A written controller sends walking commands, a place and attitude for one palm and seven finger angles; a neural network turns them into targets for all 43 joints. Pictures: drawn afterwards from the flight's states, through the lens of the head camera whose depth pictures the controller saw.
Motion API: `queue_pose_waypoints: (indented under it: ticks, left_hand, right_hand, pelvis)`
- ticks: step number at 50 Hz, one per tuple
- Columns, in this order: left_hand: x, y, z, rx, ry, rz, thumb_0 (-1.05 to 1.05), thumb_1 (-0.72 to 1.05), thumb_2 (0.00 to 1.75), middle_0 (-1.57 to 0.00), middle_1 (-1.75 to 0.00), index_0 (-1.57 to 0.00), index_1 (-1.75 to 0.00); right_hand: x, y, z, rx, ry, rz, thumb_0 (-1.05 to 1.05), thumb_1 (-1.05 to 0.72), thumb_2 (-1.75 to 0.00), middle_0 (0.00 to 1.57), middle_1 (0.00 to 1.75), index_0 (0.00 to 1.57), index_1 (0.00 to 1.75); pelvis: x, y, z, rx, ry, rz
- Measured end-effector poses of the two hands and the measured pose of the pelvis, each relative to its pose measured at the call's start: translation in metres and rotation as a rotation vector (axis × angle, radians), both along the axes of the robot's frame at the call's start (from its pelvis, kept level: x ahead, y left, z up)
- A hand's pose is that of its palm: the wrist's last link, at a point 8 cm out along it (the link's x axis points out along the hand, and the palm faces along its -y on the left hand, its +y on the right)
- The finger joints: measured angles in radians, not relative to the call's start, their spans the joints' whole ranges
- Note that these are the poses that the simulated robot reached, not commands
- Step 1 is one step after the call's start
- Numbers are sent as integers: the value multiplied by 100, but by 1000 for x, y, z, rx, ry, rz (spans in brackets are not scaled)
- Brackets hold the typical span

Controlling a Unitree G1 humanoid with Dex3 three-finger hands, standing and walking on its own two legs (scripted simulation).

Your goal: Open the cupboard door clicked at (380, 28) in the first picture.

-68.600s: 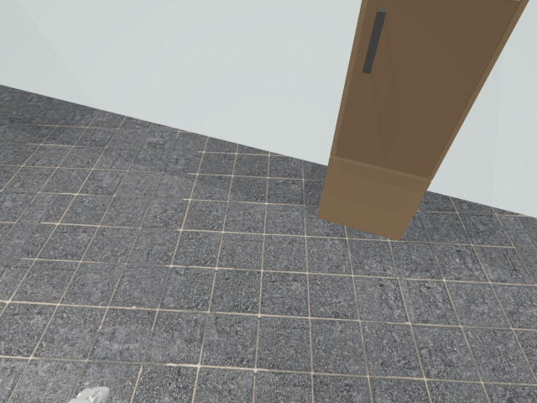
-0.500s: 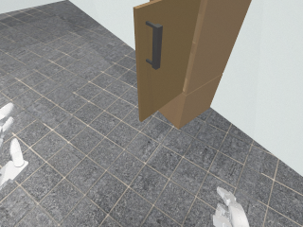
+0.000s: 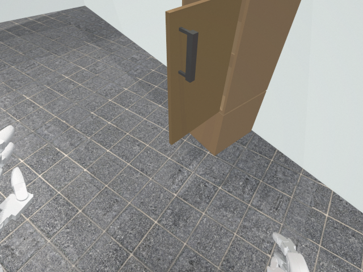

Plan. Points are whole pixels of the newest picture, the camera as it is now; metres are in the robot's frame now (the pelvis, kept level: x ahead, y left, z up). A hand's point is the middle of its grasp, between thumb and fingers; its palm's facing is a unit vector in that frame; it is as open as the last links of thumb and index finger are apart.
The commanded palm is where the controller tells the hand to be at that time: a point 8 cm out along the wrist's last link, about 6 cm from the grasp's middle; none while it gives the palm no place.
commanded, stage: stop stepping back and stand still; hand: left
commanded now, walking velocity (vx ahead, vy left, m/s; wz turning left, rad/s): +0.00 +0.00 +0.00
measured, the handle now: (186, 55) +0.73 +0.03 +0.11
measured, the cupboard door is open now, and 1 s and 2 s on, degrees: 96 96 96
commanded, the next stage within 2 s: let the arm hang, fingers relaxed in 0.08 s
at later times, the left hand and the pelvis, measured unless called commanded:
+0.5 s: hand out of the picture +0.05 +0.17 -0.18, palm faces +0.05 -0.98 -0.18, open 7.1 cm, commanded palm none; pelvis -0.01 -0.01 -0.01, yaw +3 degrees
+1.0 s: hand out of the picture +0.01 +0.18 -0.17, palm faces +0.08 -0.97 -0.24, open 7.3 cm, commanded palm none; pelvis +0.01 -0.01 +0.00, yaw +2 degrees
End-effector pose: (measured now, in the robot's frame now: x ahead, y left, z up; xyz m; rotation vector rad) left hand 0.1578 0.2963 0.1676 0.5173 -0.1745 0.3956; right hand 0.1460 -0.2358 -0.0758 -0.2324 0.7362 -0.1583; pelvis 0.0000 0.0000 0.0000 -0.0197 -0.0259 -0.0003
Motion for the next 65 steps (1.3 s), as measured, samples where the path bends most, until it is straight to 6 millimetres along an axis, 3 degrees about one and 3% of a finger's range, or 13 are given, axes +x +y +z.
queue_pose_waypoints:
  ticks: [7, 10, 12, 14, 16, 19, 22, 25, 31, 39, 46, 56, 65]
  left_hand:
    - [-4, 3, 6, 24, -9, 14, 2, 89, 90, -21, -31, -21, -31]
    - [-2, 5, -4, 24, 26, 10, 2, 89, 90, -21, -31, -21, -31]
    - [8, 10, -46, -27, 199, 8, 1, 90, 90, -21, -31, -21, -30]
    - [10, 12, -105, -120, 447, 36, 1, 90, 90, -20, -30, -20, -30]
    - [-2, 3, -166, -208, 700, 59, 1, 91, 90, -20, -30, -20, -30]
    - [-39, -26, -238, -334, 1004, 63, 1, 91, 90, -20, -30, -20, -30]
    - [-81, -63, -290, -471, 1212, 59, 1, 91, 90, -20, -30, -20, -30]
    - [-114, -80, -316, -580, 1307, 124, 0, 96, 90, -21, -30, -21, -30]
    - [-162, -75, -319, -618, 1430, 216, 0, 98, 90, -21, -30, -21, -30]
    - [-193, -63, -304, -585, 1511, 316, 1, 93, 90, -20, -30, -20, -30]
    - [-175, -63, -303, -575, 1484, 305, 1, 92, 90, -20, -30, -20, -30]
    - [-134, -83, -306, -596, 1423, 223, 1, 91, 90, -20, -30, -20, -30]
    - [-127, -84, -305, -591, 1436, 229, 1, 92, 90, -20, -30, -20, -30]
  right_hand:
    - [1, 6, -2, 20, -5, 11, 1, -90, -90, 20, 30, 20, 30]
    - [3, 8, -7, 35, -6, 38, 1, -90, -90, 20, 30, 20, 30]
    - [3, 5, -22, 51, 44, 83, 1, -90, -90, 20, 30, 20, 30]
    - [-1, -1, -38, 59, 105, 91, 1, -90, -90, 20, 30, 20, 30]
    - [-9, -7, -50, 65, 156, 73, 1, -90, -90, 20, 30, 20, 30]
    - [-33, -16, -59, 61, 246, 36, 1, -90, -90, 20, 30, 20, 30]
    - [-67, -23, -63, 34, 372, 3, 1, -91, -90, 20, 29, 20, 30]
    - [-105, -25, -62, 11, 513, -26, 1, -91, -90, 20, 29, 20, 30]
    - [-155, -18, -64, 29, 702, -54, 1, -91, -90, 20, 29, 20, 30]
    - [-157, 1, -77, 111, 703, -68, 1, -91, -90, 20, 29, 20, 30]
    - [-140, 11, -80, 141, 661, -65, 0, -91, -90, 20, 29, 20, 30]
    - [-126, 5, -76, 123, 648, -71, 1, -91, -90, 20, 29, 20, 30]
    - [-118, -2, -74, 114, 656, -77, 0, -91, -90, 20, 29, 20, 30]
  pelvis:
    - [-2, 0, 0, 1, 0, 1]
    - [-2, 1, -1, -1, 10, 10]
    - [-5, 3, -5, -1, 21, 25]
    - [-9, 5, -8, 4, 28, 28]
    - [-11, 5, -11, 11, 28, 24]
    - [-13, 1, -13, 18, 23, 23]
    - [-12, -4, -14, 18, 12, 33]
    - [-11, -9, -13, 12, 7, 45]
    - [-7, -13, -7, 0, 11, 59]
    - [-2, -13, -3, 8, 0, 48]
    - [4, -12, -2, 14, -5, 36]
    - [13, -13, 1, 22, -5, 31]
    - [22, -18, 3, 23, -3, 30]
